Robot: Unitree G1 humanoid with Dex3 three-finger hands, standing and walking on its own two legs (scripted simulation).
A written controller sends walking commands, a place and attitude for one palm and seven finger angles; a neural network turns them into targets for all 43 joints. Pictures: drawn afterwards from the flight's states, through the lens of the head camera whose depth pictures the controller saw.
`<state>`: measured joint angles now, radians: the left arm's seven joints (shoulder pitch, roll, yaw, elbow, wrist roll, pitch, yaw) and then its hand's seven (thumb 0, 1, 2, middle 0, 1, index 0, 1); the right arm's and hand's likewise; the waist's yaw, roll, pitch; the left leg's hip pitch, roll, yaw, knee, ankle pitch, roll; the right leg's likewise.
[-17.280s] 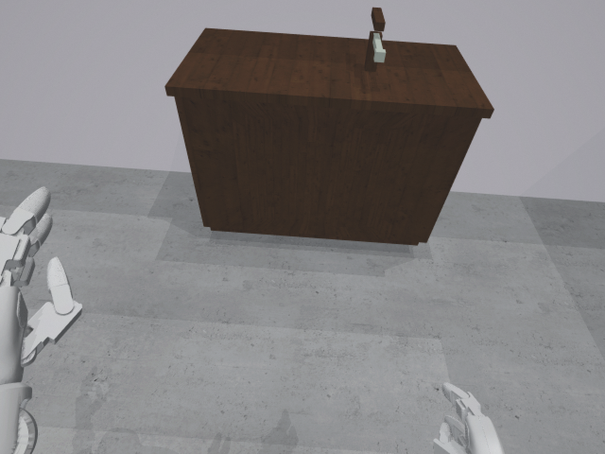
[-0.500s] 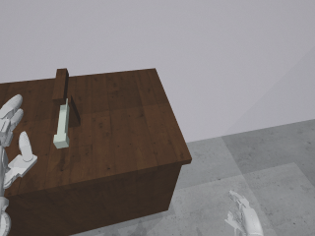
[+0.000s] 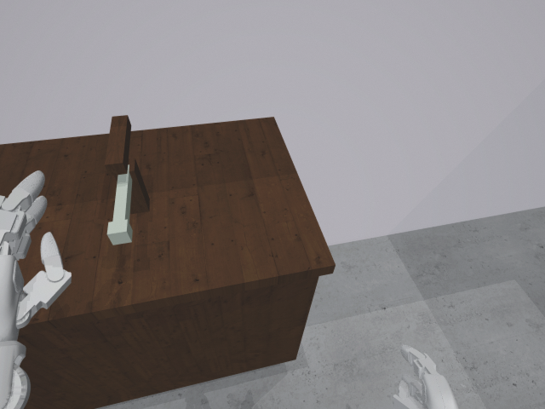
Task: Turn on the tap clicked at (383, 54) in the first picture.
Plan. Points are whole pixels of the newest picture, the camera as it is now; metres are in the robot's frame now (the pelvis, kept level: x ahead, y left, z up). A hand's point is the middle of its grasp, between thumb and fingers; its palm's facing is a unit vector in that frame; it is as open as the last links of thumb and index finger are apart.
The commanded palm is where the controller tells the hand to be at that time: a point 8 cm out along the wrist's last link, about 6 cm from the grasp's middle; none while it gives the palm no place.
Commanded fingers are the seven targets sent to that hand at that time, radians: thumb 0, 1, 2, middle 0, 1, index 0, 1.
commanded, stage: come to a stop and stand still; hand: left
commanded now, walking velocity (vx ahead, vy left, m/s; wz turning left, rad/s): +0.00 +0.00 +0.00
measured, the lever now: (120, 232) +0.35 +0.27 +0.06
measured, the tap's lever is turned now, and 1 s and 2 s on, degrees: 0 0 0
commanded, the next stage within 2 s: look again from close up in 1.00 s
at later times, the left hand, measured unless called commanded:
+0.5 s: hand (81, 275) +0.22 +0.23 +0.15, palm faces +0.27 -0.88 -0.39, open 7.4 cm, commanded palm +0.16 +0.29 +0.17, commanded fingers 0.00 0.90 0.90 -0.20 -0.30 -0.20 -0.30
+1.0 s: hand (45, 268) +0.23 +0.28 +0.15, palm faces +0.34 -0.86 -0.38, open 7.4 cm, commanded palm +0.17 +0.30 +0.17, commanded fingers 0.00 0.90 0.90 -0.20 -0.30 -0.20 -0.30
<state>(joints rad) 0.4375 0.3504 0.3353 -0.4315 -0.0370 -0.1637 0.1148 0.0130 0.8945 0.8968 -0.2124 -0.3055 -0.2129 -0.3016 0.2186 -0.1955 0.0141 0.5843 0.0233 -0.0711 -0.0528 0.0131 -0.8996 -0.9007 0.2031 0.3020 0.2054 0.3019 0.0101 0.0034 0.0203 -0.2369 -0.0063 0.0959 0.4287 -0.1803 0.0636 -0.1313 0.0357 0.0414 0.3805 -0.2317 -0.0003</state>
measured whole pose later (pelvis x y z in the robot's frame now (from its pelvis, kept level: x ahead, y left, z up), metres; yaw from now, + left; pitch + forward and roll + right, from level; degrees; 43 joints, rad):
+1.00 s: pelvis +0.00 +0.03 +0.00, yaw -1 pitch -1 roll -2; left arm 0.42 0.40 0.37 -0.44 -0.04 -0.21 0.08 0.01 0.89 0.90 -0.22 -0.31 -0.22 -0.30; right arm 0.19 -0.18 0.02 0.55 0.02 -0.12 -0.03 0.01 -0.90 -0.90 0.20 0.30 0.21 0.30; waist 0.01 -0.04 0.04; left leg -0.26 -0.02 0.12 0.46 -0.20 0.10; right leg -0.15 0.01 0.07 0.41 -0.24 0.03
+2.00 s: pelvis +0.00 -0.03 -0.01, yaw -5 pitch +0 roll -2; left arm 0.47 0.41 0.40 -0.53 -0.07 -0.18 0.06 0.01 0.89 0.90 -0.21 -0.31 -0.22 -0.30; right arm 0.20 -0.19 -0.02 0.52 0.02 -0.08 -0.01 0.01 -0.90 -0.90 0.20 0.30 0.21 0.30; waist -0.01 0.00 0.08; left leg -0.32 0.09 0.14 0.57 -0.25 0.02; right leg -0.23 0.10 0.01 0.48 -0.26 -0.05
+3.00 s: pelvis +0.01 +0.02 +0.00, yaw -3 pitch -1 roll -1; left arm 0.45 0.39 0.36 -0.51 -0.04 -0.15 0.12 0.01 0.90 0.90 -0.21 -0.31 -0.21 -0.30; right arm 0.21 -0.18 0.02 0.56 0.02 -0.09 -0.04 0.01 -0.90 -0.90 0.20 0.30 0.21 0.30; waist 0.01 -0.02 0.07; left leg -0.23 -0.02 0.15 0.44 -0.21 0.09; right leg -0.14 0.00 0.01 0.39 -0.25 0.02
